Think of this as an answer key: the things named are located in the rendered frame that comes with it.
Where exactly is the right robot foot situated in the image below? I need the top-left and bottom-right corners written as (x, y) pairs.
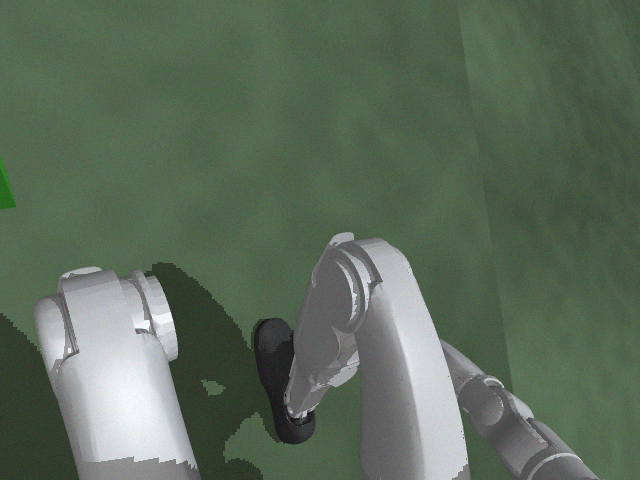
top-left (254, 318), bottom-right (315, 444)

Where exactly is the right robot hand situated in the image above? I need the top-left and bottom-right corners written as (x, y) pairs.
top-left (439, 338), bottom-right (486, 401)

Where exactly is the carton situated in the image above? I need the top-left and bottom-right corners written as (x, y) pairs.
top-left (0, 157), bottom-right (16, 210)

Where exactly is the right robot arm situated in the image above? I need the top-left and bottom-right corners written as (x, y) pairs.
top-left (458, 375), bottom-right (604, 480)

